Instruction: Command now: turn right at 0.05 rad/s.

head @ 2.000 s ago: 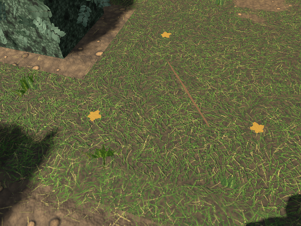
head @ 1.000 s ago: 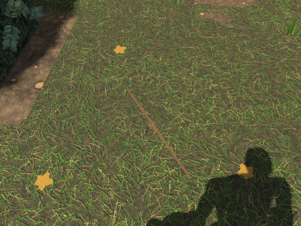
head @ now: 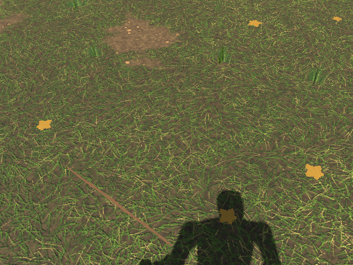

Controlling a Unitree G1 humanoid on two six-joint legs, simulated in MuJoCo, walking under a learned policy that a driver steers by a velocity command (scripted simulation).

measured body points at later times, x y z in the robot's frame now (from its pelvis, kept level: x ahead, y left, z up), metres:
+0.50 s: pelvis +0.00 -0.01 +0.00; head +0.00 -0.01 +0.45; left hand +0.01 +0.24 -0.15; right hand +0.00 -0.25 -0.16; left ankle +0.00 +0.12 -0.75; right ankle -0.02 -0.10 -0.75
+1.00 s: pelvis +0.01 +0.00 +0.00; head +0.01 +0.00 +0.45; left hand -0.01 +0.22 -0.16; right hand -0.02 -0.23 -0.16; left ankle +0.00 +0.12 -0.75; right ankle -0.02 -0.10 -0.75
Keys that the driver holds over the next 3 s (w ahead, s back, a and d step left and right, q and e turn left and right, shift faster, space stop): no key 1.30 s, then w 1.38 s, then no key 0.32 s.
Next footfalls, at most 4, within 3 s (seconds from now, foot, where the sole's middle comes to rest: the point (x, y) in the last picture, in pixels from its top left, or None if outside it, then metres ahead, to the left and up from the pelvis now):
2.04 right None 0.44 -0.01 -0.78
2.60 left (148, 212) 0.76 0.15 -0.78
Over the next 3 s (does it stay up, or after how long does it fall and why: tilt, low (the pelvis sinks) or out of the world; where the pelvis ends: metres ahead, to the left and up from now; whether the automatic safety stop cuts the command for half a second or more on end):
stays up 0.77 0.08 0.00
